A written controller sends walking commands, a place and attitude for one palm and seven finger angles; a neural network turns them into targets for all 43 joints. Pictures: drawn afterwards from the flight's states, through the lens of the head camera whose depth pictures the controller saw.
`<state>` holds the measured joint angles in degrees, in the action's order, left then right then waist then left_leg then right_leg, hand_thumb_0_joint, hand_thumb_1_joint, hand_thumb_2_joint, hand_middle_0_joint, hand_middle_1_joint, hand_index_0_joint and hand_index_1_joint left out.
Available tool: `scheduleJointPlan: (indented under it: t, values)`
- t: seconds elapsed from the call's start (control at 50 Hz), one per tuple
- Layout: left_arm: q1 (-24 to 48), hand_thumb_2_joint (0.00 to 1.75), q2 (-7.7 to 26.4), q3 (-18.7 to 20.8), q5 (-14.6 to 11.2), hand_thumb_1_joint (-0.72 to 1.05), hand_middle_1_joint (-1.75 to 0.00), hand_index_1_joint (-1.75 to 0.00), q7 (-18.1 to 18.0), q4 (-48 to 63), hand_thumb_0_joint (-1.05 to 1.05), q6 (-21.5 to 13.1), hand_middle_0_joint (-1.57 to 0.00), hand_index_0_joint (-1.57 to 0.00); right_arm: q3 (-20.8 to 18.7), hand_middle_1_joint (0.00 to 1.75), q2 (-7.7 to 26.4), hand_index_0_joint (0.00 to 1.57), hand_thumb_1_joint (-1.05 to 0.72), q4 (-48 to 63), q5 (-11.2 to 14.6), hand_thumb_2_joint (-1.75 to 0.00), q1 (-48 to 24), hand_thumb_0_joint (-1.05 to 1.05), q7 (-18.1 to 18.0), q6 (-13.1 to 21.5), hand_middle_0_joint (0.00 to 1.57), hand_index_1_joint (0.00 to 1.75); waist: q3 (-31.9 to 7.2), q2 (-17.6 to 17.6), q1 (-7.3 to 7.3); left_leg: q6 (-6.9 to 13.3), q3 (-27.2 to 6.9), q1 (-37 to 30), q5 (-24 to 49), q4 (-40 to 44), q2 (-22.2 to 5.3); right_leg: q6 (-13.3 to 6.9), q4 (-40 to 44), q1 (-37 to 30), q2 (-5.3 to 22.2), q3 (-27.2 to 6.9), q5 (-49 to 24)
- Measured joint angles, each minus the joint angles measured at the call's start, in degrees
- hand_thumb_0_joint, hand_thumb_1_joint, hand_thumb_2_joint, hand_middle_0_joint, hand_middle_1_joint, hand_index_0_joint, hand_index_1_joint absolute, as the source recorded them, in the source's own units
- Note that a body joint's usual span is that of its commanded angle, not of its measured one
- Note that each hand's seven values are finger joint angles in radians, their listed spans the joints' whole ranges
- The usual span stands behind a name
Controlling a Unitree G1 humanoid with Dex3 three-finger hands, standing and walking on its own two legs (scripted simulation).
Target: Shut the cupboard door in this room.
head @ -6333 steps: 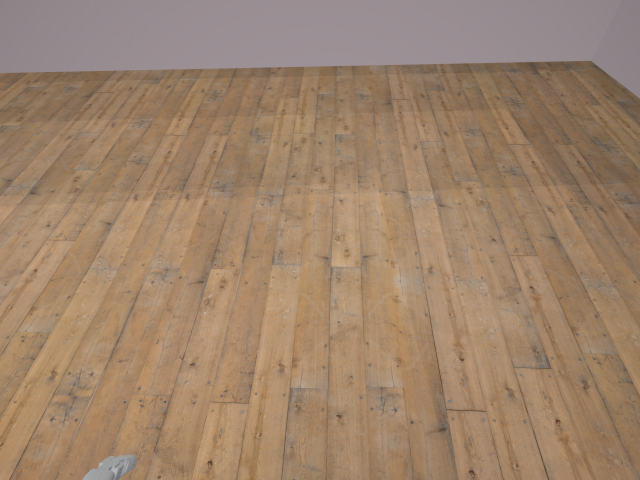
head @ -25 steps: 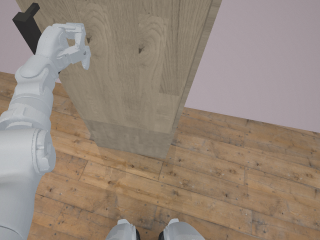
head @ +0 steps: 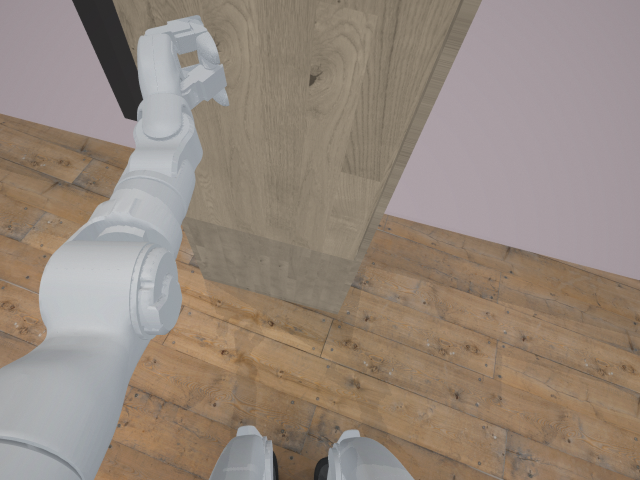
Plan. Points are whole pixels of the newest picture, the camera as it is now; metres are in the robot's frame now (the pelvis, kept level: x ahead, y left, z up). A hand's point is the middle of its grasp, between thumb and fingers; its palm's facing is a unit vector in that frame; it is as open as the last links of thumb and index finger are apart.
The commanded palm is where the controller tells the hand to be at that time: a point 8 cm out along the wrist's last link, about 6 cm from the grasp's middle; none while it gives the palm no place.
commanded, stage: pull the fist back off the door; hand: left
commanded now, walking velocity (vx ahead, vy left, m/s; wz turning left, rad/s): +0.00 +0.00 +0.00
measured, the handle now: (126, 50) +0.60 +0.18 +0.14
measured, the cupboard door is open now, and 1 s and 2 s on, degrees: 0 0 0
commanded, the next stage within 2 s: draw the hand back to the body in 0.66 s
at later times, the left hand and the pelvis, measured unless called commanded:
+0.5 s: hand (244, 111) +0.51 +0.05 +0.13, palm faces +0.05 -1.00 -0.01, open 3.1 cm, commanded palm +0.47 +0.10 +0.14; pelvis +0.02 -0.02 +0.03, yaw -3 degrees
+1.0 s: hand (212, 128) +0.46 +0.08 +0.16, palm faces +0.06 -1.00 -0.02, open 3.1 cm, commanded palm +0.41 +0.14 +0.16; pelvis +0.03 -0.03 +0.04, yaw -3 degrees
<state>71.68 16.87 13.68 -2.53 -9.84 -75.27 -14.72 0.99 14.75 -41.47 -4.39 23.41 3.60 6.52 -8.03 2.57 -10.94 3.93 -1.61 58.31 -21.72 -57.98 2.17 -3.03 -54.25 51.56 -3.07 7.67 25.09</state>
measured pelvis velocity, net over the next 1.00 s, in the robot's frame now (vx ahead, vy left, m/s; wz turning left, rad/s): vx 0.03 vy -0.03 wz -0.05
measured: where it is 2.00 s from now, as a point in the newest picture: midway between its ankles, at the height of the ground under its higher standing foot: outside the picture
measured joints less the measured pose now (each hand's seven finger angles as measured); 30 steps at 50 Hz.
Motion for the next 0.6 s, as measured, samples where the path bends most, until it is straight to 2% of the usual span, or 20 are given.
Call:
scheduleJointPlan:
  t: [0.06,0.12,0.24,0.3,0.4,0.52,0.6]
  values:
    - [-0.8,1.01,0.3,-1.3,4.4,0.86,-1.50,-1.50,-4.4,-0.6,0.00,-2.8,-1.30,-1.31,0.1,0.30,-0.7,0.20,-0.90,0.5,-0.8,-0.90,-0.1,0.00,1.6,-0.4,0.20,0.30,0.1,0.5,-1.40,-0.1,0.2,0.2,-0.1,-0.6,-0.2,-0.2,-0.8,0.4,-0.1,-0.1,0.1]
    - [-1.5,1.02,1.5,-1.7,5.6,0.94,-1.50,-1.50,-3.6,-1.6,0.01,-3.8,-1.30,-1.30,0.3,0.30,-1.0,0.20,-0.90,0.8,-0.3,-0.90,0.5,0.00,1.9,-1.5,0.20,0.30,0.6,1.1,-2.07,-0.1,0.8,-0.7,0.1,-0.1,-0.4,-0.4,-0.7,-0.2,-0.3,-0.8,-0.2]
    - [-4.4,0.98,2.3,2.4,1.2,0.97,-1.50,-1.50,0.9,-2.9,0.01,-2.4,-1.30,-1.31,0.8,0.30,-0.3,0.20,-0.90,0.9,1.2,-0.90,3.7,0.00,0.8,-3.3,0.20,0.30,0.9,1.7,-1.68,-0.2,2.6,-5.8,1.1,4.1,-1.2,-0.4,2.8,-4.1,-1.0,-2.9,-1.6]
    - [-8.2,0.95,1.7,4.0,0.3,0.95,-1.50,-1.50,1.9,-0.5,0.01,-4.0,-1.30,-1.30,0.6,0.30,0.3,0.20,-0.90,1.4,1.5,-0.90,5.5,0.00,0.5,-3.7,0.20,0.30,0.6,1.5,-1.22,-0.4,3.4,-8.5,1.3,6.1,-1.6,-0.5,4.5,-6.3,-1.4,-3.9,-2.1]
    - [-15.6,0.92,-0.8,2.9,0.7,0.92,-1.50,-1.50,2.6,5.8,0.01,-7.4,-1.30,-1.30,-0.7,0.30,0.9,0.20,-0.90,2.2,1.9,-0.90,6.8,0.00,0.7,-4.9,0.20,0.30,0.2,1.1,0.18,-0.8,4.0,-12.1,0.9,7.9,-1.9,-0.9,5.9,-9.6,-1.8,-4.8,-1.9]
    - [-24.6,0.91,-4.6,1.0,-0.8,0.91,-1.50,-1.50,2.7,12.4,0.01,-5.9,-1.30,-1.30,-1.6,0.30,1.0,0.20,-0.91,3.5,2.9,-0.90,4.4,0.01,0.1,-6.5,0.20,0.30,0.9,0.6,2.20,-1.1,4.1,-16.6,1.0,10.2,-1.8,-1.2,8.0,-13.8,-1.9,-5.1,-1.8]
    - [-30.4,0.91,-7.2,-0.6,-1.9,0.91,-1.50,-1.50,2.1,20.1,0.02,-6.9,-1.30,-1.30,-2.0,0.30,0.9,0.20,-0.91,4.3,3.3,-0.90,1.4,0.01,-0.6,-6.0,0.20,0.30,1.3,0.4,3.73,-1.4,4.1,-18.8,0.9,11.2,-1.7,-1.4,8.7,-16.0,-1.8,-5.2,-1.6]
